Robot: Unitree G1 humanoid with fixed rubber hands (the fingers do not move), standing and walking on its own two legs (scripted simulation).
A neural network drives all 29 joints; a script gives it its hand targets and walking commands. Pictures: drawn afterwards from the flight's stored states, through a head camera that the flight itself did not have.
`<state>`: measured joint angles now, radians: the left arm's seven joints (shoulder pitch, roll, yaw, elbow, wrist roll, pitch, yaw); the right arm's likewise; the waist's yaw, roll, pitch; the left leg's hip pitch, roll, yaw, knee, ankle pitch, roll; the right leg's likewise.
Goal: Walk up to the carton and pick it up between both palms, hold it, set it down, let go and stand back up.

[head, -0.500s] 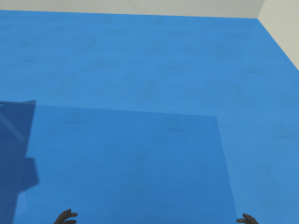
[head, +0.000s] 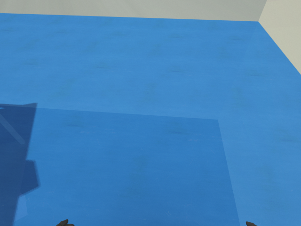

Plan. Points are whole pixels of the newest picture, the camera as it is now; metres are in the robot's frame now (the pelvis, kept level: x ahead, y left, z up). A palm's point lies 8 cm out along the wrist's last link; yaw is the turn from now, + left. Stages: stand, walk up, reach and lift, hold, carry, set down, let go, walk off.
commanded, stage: walk up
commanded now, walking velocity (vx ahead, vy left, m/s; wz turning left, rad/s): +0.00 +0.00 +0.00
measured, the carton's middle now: out of the picture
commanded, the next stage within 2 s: none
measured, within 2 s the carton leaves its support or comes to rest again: neither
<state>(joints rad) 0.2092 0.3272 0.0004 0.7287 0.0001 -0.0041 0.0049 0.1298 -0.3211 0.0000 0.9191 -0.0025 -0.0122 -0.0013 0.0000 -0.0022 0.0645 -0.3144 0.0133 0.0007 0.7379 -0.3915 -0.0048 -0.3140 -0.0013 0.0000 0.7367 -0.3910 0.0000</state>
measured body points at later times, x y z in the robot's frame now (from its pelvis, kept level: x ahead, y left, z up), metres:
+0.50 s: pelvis +0.05 +0.09 +0.01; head +0.06 +0.11 +0.46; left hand +0.09 +0.45 -0.08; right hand +0.19 -0.20 -0.09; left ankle +0.03 +0.22 -0.71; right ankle +0.05 -0.05 -0.67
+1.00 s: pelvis +0.17 +0.15 +0.02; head +0.19 +0.17 +0.47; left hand +0.06 +0.48 -0.07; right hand +0.47 -0.01 -0.06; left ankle +0.11 +0.33 -0.69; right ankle +0.16 +0.03 -0.71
